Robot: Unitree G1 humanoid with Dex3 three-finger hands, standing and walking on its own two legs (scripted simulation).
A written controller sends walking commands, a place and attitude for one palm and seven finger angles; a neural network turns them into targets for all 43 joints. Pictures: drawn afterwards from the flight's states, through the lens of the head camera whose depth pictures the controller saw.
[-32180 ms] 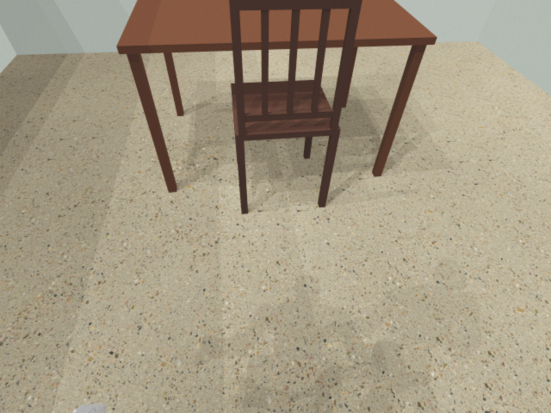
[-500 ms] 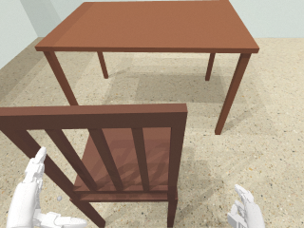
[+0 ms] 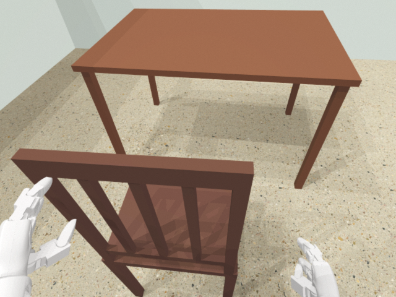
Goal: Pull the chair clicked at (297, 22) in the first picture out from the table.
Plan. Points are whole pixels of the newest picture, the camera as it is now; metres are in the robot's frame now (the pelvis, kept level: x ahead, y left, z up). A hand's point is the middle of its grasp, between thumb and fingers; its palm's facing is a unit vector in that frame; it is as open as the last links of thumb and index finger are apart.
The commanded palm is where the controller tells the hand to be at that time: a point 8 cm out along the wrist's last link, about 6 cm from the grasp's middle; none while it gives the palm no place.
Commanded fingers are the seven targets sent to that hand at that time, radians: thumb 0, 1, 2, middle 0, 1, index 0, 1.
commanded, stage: draw the hand back to the body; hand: left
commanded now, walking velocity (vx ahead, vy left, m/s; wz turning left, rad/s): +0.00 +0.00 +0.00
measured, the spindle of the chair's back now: (152, 224) +0.27 +0.16 -0.03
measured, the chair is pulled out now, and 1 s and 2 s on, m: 0.50 0.49 0.49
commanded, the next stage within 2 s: step back with the hand held close in 0.42 s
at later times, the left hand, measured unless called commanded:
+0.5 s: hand (57, 233) +0.16 +0.27 +0.11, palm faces +0.47 -0.75 -0.46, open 6.8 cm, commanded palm +0.14 +0.30 +0.18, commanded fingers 0.00 0.90 0.90 -0.20 -0.30 -0.20 -0.30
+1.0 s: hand (31, 222) +0.15 +0.27 +0.17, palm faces +0.42 -0.70 -0.58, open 7.3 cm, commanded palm +0.09 +0.30 +0.18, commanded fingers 0.00 0.90 0.90 -0.20 -0.30 -0.20 -0.30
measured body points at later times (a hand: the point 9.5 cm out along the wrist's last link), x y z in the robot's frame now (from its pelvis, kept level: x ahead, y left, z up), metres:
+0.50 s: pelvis +0.01 -0.01 +0.00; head +0.00 -0.03 +0.45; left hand +0.13 +0.30 +0.13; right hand +0.21 -0.21 -0.08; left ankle -0.04 +0.14 -0.73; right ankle +0.01 -0.15 -0.73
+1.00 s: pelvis -0.05 +0.00 +0.00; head -0.02 -0.04 +0.44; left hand +0.12 +0.30 +0.21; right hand +0.14 -0.23 -0.10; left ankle -0.04 +0.14 -0.73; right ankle +0.01 -0.15 -0.73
